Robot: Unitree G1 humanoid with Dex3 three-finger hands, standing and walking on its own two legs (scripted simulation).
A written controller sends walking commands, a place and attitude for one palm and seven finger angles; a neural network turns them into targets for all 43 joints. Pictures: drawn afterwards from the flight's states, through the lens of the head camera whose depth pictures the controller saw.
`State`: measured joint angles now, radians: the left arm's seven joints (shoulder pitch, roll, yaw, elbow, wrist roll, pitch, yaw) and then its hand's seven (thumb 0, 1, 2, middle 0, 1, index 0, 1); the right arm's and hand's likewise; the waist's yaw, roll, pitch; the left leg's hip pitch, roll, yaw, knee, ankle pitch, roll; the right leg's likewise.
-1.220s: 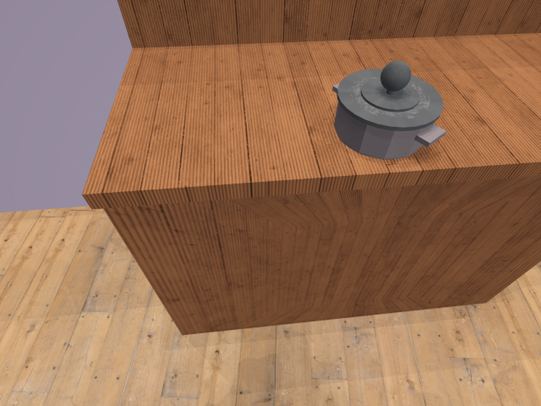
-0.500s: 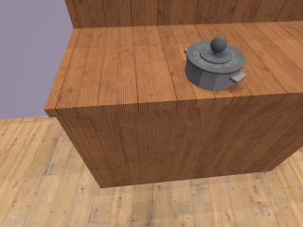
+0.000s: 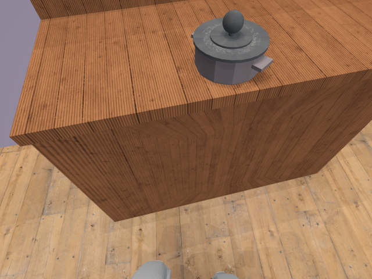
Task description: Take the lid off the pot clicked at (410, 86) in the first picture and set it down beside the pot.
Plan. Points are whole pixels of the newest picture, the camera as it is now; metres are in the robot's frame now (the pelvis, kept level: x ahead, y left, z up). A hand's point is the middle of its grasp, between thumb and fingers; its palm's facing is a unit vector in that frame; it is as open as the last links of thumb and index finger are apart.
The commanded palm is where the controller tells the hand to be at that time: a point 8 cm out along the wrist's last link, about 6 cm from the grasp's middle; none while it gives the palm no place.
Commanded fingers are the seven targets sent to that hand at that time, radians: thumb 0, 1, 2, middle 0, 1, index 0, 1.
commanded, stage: walk to a spot facing it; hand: left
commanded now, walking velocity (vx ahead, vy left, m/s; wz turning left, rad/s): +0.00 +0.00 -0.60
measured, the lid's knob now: (233, 21) +0.65 -0.05 +0.18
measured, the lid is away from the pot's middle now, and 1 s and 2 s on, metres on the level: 0.00 0.00 0.00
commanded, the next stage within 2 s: none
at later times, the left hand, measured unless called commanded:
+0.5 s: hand (116, 256) +0.17 +0.20 -0.15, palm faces -0.32 -0.91 -0.25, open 7.4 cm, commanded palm none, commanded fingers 0.00 0.90 0.90 -0.20 -0.30 -0.20 -0.30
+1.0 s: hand (156, 232) +0.23 +0.11 -0.16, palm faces -0.60 -0.78 -0.18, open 7.4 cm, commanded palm none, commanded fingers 0.00 0.90 0.90 -0.20 -0.30 -0.20 -0.30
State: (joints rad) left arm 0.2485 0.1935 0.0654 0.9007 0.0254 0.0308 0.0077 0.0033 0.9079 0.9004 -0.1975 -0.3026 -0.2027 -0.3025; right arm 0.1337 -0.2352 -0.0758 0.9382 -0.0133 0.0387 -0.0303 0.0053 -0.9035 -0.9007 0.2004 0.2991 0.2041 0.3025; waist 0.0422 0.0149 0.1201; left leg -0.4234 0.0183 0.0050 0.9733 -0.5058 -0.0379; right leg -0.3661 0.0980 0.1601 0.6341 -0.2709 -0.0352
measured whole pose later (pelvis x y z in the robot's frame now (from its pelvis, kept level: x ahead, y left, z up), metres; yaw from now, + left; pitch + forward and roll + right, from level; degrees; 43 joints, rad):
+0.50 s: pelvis -0.01 +0.02 +0.01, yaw -20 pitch +1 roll -1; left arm 0.14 0.29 0.07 0.83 0.02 0.06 -0.05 0.01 0.91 0.90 -0.19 -0.30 -0.20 -0.30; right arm 0.23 -0.22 -0.03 0.85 -0.03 0.01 -0.01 0.00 -0.90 -0.90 0.20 0.30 0.21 0.30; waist 0.01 0.00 0.12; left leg -0.20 0.11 0.13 0.54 -0.34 -0.04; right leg -0.37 -0.03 -0.03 0.69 -0.39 0.04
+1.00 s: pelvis +0.02 +0.02 +0.01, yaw -38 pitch +0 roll -1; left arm 0.14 0.27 0.07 0.84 0.02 0.08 -0.04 0.01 0.91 0.90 -0.20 -0.30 -0.20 -0.30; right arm 0.27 -0.18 0.00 0.86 -0.03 0.01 -0.02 0.00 -0.90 -0.90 0.20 0.30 0.21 0.30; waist -0.01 -0.05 0.10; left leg -0.27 0.10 0.13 0.55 -0.28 0.00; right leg -0.48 0.01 0.01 1.08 -0.47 0.05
